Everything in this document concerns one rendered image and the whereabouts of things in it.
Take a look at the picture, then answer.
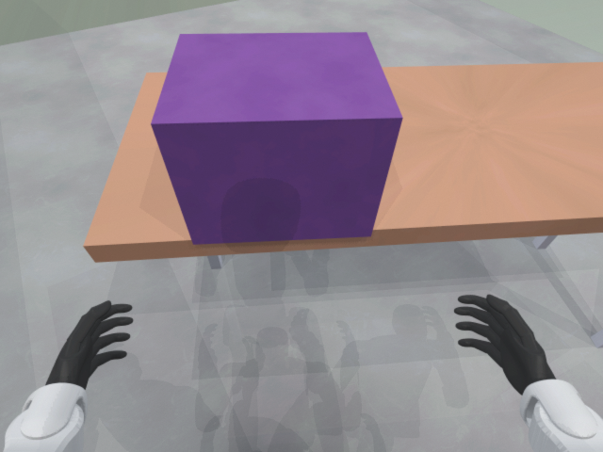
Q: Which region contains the table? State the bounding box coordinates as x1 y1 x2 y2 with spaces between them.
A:
83 62 603 348

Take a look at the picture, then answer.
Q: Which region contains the robot right forearm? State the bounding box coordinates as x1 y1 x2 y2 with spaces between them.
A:
520 379 603 452

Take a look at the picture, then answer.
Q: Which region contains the robot right hand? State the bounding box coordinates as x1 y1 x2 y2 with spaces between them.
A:
454 295 556 395

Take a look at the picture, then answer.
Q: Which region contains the carton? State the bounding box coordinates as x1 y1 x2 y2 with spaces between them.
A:
151 32 403 245

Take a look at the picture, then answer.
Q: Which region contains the robot left hand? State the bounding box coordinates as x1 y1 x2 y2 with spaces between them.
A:
45 300 133 390

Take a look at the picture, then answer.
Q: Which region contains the robot left forearm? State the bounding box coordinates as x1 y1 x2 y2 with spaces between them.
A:
3 382 88 452

